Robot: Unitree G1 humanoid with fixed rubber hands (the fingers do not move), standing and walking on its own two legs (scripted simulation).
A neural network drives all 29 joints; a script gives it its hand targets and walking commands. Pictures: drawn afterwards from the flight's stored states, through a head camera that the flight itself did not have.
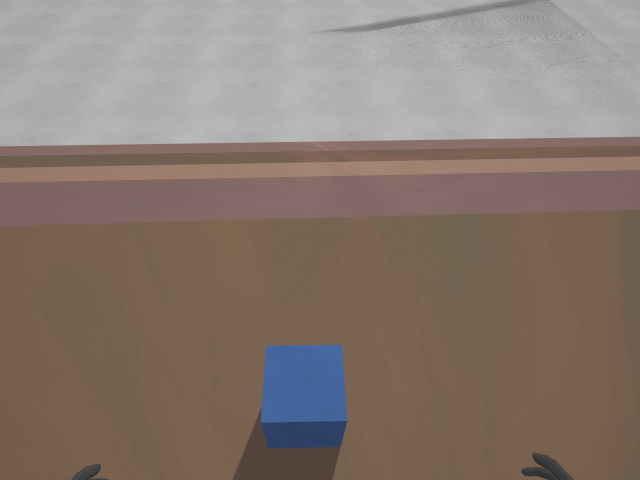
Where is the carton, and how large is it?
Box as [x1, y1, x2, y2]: [261, 345, 346, 447]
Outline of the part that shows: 266,346 261,424 268,447 340,446 346,423 341,345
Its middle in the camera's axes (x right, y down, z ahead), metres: -0.04 +0.45 +1.11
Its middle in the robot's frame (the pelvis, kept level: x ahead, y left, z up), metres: +0.44 +0.02 -0.66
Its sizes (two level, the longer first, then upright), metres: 0.210 0.200 0.250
